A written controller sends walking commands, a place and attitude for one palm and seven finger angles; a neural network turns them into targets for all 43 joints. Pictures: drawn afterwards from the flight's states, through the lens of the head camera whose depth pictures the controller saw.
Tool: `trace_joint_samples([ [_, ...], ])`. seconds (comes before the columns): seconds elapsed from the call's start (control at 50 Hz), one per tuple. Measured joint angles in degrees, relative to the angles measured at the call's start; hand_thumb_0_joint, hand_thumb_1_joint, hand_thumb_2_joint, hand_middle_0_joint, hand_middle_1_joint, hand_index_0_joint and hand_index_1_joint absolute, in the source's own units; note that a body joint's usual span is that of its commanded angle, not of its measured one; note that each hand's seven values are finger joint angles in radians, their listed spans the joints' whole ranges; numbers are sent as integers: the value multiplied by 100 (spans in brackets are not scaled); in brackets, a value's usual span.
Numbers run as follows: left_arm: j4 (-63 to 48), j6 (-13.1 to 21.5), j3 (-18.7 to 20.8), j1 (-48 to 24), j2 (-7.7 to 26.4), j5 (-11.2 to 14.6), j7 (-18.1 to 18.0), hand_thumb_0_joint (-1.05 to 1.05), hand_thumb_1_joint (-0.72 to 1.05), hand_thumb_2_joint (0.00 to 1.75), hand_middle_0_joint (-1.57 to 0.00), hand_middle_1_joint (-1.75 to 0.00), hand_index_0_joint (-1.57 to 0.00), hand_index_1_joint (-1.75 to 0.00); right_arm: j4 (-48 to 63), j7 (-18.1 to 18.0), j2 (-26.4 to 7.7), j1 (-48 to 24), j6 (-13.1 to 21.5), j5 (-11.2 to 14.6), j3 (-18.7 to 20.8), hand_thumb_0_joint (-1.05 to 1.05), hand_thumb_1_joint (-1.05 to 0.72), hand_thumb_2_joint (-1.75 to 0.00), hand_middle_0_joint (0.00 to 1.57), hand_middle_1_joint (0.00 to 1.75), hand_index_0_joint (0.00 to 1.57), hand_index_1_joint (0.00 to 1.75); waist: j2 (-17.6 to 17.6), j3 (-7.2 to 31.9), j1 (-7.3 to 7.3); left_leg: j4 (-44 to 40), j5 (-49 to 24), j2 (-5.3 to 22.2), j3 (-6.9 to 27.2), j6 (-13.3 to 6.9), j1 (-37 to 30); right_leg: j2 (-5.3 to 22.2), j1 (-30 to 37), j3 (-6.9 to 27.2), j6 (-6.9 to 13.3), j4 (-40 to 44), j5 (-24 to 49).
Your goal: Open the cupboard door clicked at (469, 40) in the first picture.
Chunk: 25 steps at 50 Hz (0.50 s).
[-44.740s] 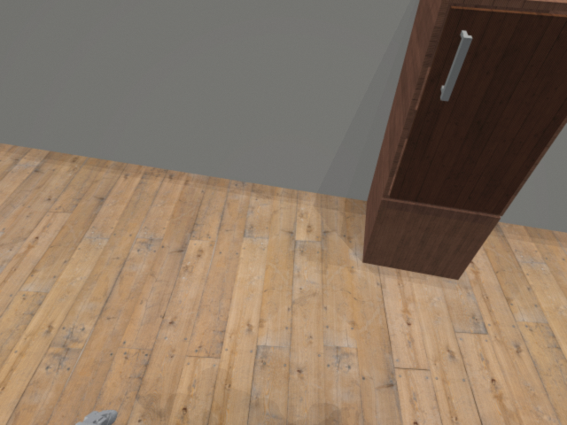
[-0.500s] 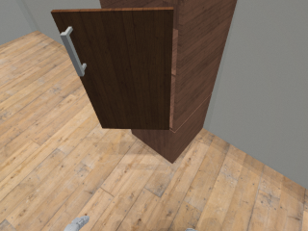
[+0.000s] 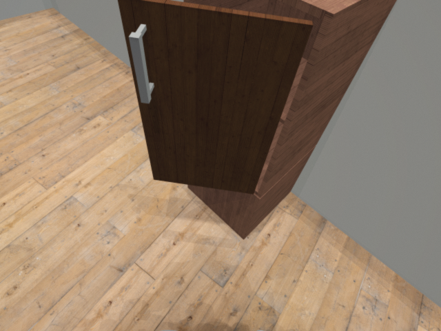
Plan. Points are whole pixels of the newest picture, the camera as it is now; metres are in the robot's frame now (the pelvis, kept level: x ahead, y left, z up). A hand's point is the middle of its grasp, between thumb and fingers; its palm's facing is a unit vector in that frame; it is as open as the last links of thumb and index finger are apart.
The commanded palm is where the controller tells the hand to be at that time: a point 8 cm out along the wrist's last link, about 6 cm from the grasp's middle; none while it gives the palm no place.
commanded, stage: come to a stop and stand still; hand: left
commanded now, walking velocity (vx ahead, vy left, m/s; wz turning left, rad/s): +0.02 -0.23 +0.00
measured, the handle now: (144, 66) +0.58 +0.22 +0.14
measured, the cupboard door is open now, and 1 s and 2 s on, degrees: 38 38 38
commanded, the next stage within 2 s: none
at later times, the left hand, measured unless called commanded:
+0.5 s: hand out of the picture +0.02 +0.14 -0.16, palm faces -0.05 -0.97 -0.22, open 7.4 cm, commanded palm none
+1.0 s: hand out of the picture -0.04 +0.06 -0.16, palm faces +0.04 -0.98 -0.18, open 7.3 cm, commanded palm none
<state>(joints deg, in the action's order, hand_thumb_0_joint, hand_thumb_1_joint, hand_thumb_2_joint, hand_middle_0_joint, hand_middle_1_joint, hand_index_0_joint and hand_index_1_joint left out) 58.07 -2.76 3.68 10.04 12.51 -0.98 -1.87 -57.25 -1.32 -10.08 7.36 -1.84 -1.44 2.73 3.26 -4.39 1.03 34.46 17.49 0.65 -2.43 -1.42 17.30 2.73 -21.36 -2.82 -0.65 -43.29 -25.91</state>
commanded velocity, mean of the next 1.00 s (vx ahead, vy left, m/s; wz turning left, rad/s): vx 0.01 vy -0.04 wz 0.00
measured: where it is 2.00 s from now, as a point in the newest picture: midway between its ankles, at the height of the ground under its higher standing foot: outside the picture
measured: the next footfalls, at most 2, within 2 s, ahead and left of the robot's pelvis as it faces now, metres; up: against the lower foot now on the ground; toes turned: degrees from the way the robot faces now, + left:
right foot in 0.48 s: -0.05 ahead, -0.18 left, +0.00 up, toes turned -6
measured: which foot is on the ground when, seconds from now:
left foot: down 0.00-1.00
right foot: up 0.00-0.46, down 0.48-1.00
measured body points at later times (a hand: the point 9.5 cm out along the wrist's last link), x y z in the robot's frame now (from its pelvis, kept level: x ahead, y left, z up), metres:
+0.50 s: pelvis -0.04 -0.05 +0.01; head -0.02 -0.06 +0.45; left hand +0.03 +0.19 -0.15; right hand -0.09 -0.29 -0.15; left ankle +0.01 +0.10 -0.73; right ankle -0.09 -0.17 -0.73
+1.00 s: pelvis -0.02 -0.10 +0.01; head -0.02 -0.11 +0.46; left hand -0.04 +0.11 -0.15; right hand -0.04 -0.31 -0.16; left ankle -0.03 +0.07 -0.73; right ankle -0.09 -0.17 -0.73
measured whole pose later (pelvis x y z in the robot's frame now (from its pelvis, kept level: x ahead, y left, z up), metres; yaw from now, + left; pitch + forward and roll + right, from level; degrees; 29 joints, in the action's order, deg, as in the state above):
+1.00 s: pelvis -0.02 -0.10 +0.01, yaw -1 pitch -1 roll +1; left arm 66.4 0.4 0.7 16.9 6.4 -0.4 -1.9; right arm -67.0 -2.3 -7.5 15.2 -1.2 -1.0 1.0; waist -1.0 -1.7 -0.1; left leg 23.9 13.1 4.8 -0.4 4.4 9.7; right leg -2.0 -4.3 -5.4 3.6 -23.4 -18.4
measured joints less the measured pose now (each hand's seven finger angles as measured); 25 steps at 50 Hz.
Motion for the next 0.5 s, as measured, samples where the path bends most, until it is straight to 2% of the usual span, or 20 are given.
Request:
trace_joint_samples([
  [0.06,34,-77,56,81,61,-28,37,0,91,90,-20,-30,-19,-30,55,-91,111,77,33,-37,-101,0,-91,-90,20,29,20,30,75,40,54,-269,-171,18,-51,-59,-90,-220,-296,396,-31,-1162,-76],
  [0.12,88,-101,94,219,76,-37,99,0,91,90,-20,-30,-19,-30,82,-141,180,147,68,-27,-160,0,-90,-90,20,29,20,30,51,109,62,-620,-387,59,-106,-81,-158,-298,-431,587,-121,-1907,225],
  [0.22,191,-142,140,479,116,-62,160,0,91,90,-20,-30,-19,-30,56,-191,264,321,160,-5,-131,0,-91,-90,20,30,20,30,7,233,1,-1017,-637,181,-222,-53,-195,-203,-330,648,-255,-2138,518],
  [0.3,245,-169,118,513,108,-64,191,0,91,90,-20,-30,-19,-30,-35,-175,206,514,186,-19,-73,0,-91,-90,20,30,20,30,-71,246,-111,-1146,-766,300,-247,14,-194,-61,-30,522,-273,-1486,378],
  [0.4,243,-110,8,329,-1,-37,215,0,91,90,-20,-30,-19,-30,-258,-89,79,799,103,-46,12,0,-91,-90,20,30,20,30,-224,243,-293,-1077,-842,403,-188,169,-108,9,528,240,-169,40,41],
  [0.46,194,23,-58,205,-74,-14,212,0,91,90,-20,-30,-19,-30,-429,-46,19,980,34,-15,51,0,-90,-90,20,30,20,30,-231,272,-335,-842,-798,367,-174,313,17,2,1012,101,-78,1331,631],
  [0.48,193,85,-73,178,-95,-17,189,0,91,90,-20,-30,-19,-30,-486,-34,8,1029,8,9,60,0,-90,-90,20,30,20,30,-196,284,-326,-701,-747,334,-199,367,77,26,1123,126,-7,1634,690],
  [0.5,250,118,-95,122,-192,-19,156,0,91,90,-20,-30,-19,-30,-574,-24,-48,1040,-37,24,69,0,-90,-90,20,30,20,30,-325,250,-344,-572,-594,378,-114,388,89,-42,1143,79,36,1579,699],
])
